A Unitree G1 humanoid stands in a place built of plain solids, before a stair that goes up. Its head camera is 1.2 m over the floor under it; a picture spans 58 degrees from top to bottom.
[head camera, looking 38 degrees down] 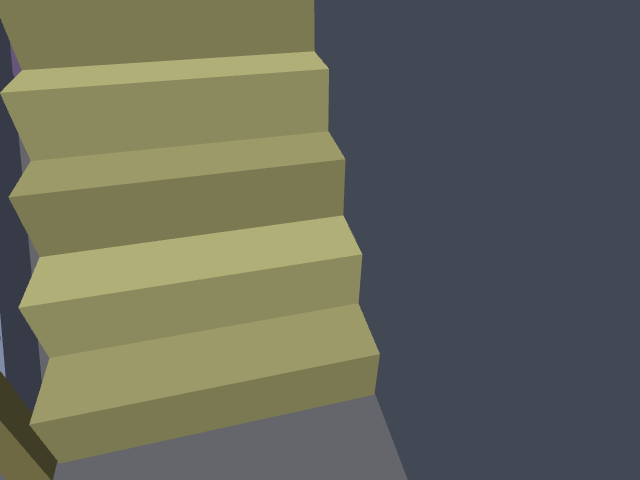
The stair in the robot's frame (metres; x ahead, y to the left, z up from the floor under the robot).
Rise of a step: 0.20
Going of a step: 0.20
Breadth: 0.90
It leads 13 degrees to the left of straight ahead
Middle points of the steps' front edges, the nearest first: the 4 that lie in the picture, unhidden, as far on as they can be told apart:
0.66 0.27 0.20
0.85 0.32 0.40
1.05 0.36 0.60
1.24 0.41 0.80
